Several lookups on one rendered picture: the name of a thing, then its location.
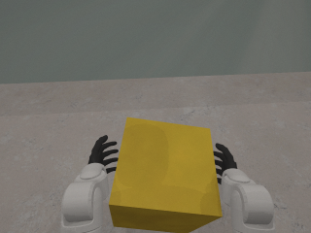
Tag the carton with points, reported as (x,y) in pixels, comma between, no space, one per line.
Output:
(166,178)

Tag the right robot hand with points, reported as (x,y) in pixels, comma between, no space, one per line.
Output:
(226,162)

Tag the robot left forearm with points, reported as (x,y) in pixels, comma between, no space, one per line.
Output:
(82,201)

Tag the robot right forearm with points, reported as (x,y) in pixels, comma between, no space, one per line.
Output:
(251,205)

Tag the left robot hand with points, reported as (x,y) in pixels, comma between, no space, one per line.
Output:
(97,154)

